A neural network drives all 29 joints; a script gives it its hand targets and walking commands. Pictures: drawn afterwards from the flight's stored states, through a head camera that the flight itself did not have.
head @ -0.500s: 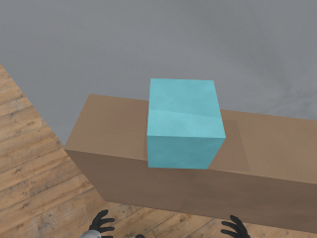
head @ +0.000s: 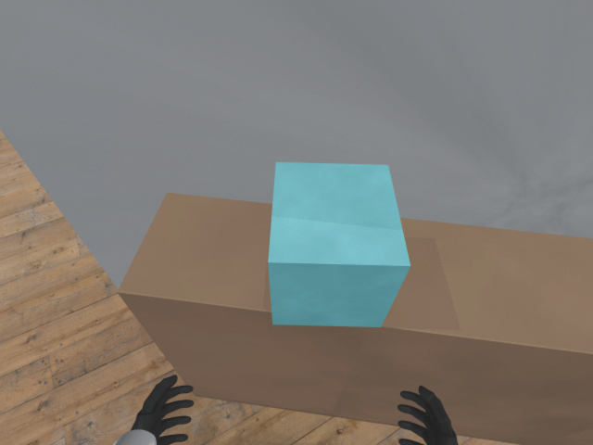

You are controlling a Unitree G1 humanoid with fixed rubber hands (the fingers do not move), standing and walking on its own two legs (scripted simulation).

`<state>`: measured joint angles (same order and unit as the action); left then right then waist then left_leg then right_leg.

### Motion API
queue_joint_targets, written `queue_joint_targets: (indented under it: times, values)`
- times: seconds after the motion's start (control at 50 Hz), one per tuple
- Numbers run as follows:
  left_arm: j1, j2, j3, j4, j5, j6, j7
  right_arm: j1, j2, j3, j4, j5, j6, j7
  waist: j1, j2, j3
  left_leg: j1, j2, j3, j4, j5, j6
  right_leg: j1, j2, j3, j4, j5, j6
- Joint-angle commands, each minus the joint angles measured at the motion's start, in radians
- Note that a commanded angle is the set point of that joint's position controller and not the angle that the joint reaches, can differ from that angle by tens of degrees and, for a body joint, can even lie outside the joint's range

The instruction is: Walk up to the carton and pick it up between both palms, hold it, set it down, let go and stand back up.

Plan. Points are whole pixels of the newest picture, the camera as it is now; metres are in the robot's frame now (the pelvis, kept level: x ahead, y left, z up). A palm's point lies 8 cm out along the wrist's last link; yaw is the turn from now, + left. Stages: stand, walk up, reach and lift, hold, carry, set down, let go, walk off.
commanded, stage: reach and lift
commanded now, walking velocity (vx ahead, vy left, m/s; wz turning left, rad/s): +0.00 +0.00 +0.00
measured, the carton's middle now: (329, 246) +0.41 -0.01 +0.00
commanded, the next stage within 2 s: none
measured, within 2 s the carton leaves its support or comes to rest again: neither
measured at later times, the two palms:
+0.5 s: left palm (148, 411) +0.17 +0.22 -0.06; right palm (462, 434) +0.17 -0.18 -0.05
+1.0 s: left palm (156, 392) +0.19 +0.21 -0.02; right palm (465, 412) +0.19 -0.17 -0.01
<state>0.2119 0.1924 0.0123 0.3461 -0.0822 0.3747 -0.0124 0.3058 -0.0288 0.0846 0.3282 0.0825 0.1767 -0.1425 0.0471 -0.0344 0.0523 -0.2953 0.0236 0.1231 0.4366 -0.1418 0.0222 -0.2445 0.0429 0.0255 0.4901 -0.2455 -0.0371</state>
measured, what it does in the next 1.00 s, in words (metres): stands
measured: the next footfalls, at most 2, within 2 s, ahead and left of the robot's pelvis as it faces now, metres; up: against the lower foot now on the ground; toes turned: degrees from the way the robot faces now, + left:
none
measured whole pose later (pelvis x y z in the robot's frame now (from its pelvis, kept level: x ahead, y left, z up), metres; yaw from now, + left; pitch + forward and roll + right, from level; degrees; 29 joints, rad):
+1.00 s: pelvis +0.04 +0.00 +0.01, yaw +0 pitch -1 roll +0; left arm 0.37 0.19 -0.10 0.30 -0.14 -0.26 0.06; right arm 0.44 -0.09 0.09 0.32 0.15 -0.34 -0.06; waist 0.06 -0.05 -0.02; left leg -0.18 0.02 0.12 0.36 -0.16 0.02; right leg -0.10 0.05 0.03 0.35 -0.23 -0.03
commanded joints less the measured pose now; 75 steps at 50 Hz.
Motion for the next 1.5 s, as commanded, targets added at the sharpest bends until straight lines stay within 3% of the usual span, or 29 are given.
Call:
queue_joint_targets:
  times: [0.0, 0.1, 0.2, 0.28, 0.4, 0.52, 0.64, 0.76, 0.86, 1.04, 1.12, 1.2, 1.3, 1.48]
  values:
    - [-0.108, 0.105, -0.006, -0.222, -0.006, -0.089, 0.013, -0.026, -0.063, -0.016, -0.163, 0.021, -0.098, 0.012, -0.018, 0.057, -0.165, 0.618, 0.024, -0.075, 0.052, 0.012, -0.058, -0.532, -0.113, 0.017, -0.264, -0.163, -0.037]
    - [-0.027, 0.085, -0.044, -0.239, -0.009, -0.056, 0.051, -0.023, -0.093, -0.076, -0.159, 0.021, -0.066, 0.056, -0.005, 0.114, -0.089, 0.345, 0.048, -0.076, -0.114, -0.058, -0.066, -0.225, -0.042, -0.008, -0.239, -0.07, -0.011]
    - [0.001, 0.065, -0.046, -0.26, -0.009, -0.092, 0.081, -0.006, -0.119, -0.102, -0.2, 0.009, -0.075, 0.093, 0.006, 0.097, -0.062, 0.261, 0.045, -0.067, -0.158, -0.049, -0.06, -0.096, -0.028, 0.0, -0.229, 0.011, 0.002]
    - [0.002, 0.06, -0.051, -0.25, -0.018, -0.193, 0.098, 0.02, -0.14, -0.11, -0.217, 0.002, -0.14, 0.11, 0.002, 0.087, -0.072, 0.291, 0.044, -0.065, -0.139, -0.023, -0.057, -0.123, -0.033, 0.004, -0.232, 0.014, 0.002]
    - [0.011, 0.076, -0.079, -0.137, -0.073, -0.412, 0.115, 0.04, -0.169, -0.112, -0.182, 0.003, -0.254, 0.118, -0.011, 0.074, -0.104, 0.313, 0.042, -0.069, -0.099, 0.051, -0.048, -0.145, -0.043, 0.014, -0.247, 0.02, -0.018]
    - [0.043, 0.082, -0.107, -0.107, -0.105, -0.564, 0.11, 0.048, -0.184, -0.083, -0.183, 0.023, -0.35, 0.122, -0.005, 0.052, -0.16, 0.299, 0.037, -0.074, -0.079, 0.16, -0.044, -0.098, -0.026, 0.022, -0.233, 0.11, -0.023]
    - [0.079, 0.08, -0.109, -0.079, -0.101, -0.668, 0.098, 0.069, -0.183, -0.062, -0.137, 0.034, -0.458, 0.127, -0.004, 0.039, -0.184, 0.301, 0.021, -0.071, -0.071, 0.195, -0.051, -0.074, -0.012, 0.028, -0.228, 0.171, -0.015]
    - [0.095, 0.079, -0.09, -0.118, -0.075, -0.709, 0.088, 0.094, -0.169, -0.043, -0.122, 0.048, -0.539, 0.112, -0.002, 0.033, -0.17, 0.312, 0.002, -0.062, -0.074, 0.199, -0.053, -0.057, -0.015, 0.037, -0.226, 0.233, 0.005]
    - [0.104, 0.077, -0.073, -0.181, -0.054, -0.703, 0.081, 0.105, -0.15, -0.026, -0.154, 0.059, -0.575, 0.094, 0.006, 0.038, -0.138, 0.326, -0.008, -0.052, -0.081, 0.179, -0.055, -0.059, -0.028, 0.04, -0.234, 0.236, 0.018]
    - [0.059, 0.081, -0.063, -0.291, -0.051, -0.672, 0.066, 0.083, -0.127, -0.006, -0.264, 0.074, -0.573, 0.059, 0.026, 0.044, -0.065, 0.405, -0.004, -0.047, -0.068, 0.114, -0.059, -0.156, -0.071, 0.036, -0.28, 0.06, 0.005]
    - [-0.019, 0.087, -0.066, -0.31, -0.064, -0.632, 0.064, 0.029, -0.122, -0.002, -0.284, 0.07, -0.524, 0.039, 0.016, 0.019, -0.032, 0.477, -0.001, -0.056, -0.049, 0.044, -0.058, -0.261, -0.103, 0.04, -0.32, -0.074, -0.009]
    - [-0.091, 0.102, -0.08, -0.385, -0.09, -0.517, 0.069, -0.046, -0.126, -0.008, -0.35, 0.077, -0.415, 0.007, 0.006, 0.023, -0.023, 0.513, 0.01, -0.071, -0.052, 0.003, -0.054, -0.316, -0.123, 0.035, -0.35, -0.146, -0.016]
    - [-0.121, 0.118, -0.086, -0.519, -0.101, -0.359, 0.103, -0.106, -0.163, -0.062, -0.46, 0.099, -0.272, -0.009, 0.012, 0.1, -0.042, 0.368, 0.046, -0.08, -0.14, 0.016, -0.052, -0.115, -0.062, -0.007, -0.308, -0.034, 0.011]
    - [-0.14, 0.119, -0.043, -0.599, -0.095, -0.241, 0.073, -0.133, -0.201, -0.062, -0.534, 0.143, -0.169, -0.016, 0.014, 0.079, -0.157, 0.443, 0.039, -0.101, -0.109, 0.281, -0.053, 0.013, -0.046, -0.002, -0.309, 0.198, 0.026]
